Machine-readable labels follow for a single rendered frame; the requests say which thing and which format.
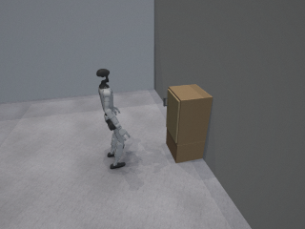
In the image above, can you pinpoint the robot right foot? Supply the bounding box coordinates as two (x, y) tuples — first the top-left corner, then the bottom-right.
(110, 162), (126, 169)

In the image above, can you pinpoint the handle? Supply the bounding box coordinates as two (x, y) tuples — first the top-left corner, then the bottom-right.
(163, 97), (169, 107)

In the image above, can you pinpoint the left robot hand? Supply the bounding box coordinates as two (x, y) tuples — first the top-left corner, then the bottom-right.
(112, 105), (121, 115)

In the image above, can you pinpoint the robot right forearm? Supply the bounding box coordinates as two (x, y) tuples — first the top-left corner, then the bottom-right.
(106, 109), (122, 130)

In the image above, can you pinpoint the cupboard door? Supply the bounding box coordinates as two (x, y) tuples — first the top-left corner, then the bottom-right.
(166, 89), (180, 143)

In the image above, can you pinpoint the right robot thigh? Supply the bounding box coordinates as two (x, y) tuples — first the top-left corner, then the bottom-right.
(108, 120), (125, 148)

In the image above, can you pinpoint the right robot hand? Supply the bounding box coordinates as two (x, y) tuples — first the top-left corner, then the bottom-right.
(118, 127), (130, 141)

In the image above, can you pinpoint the right robot upper arm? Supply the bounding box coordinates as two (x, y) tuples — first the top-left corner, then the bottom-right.
(103, 89), (112, 114)

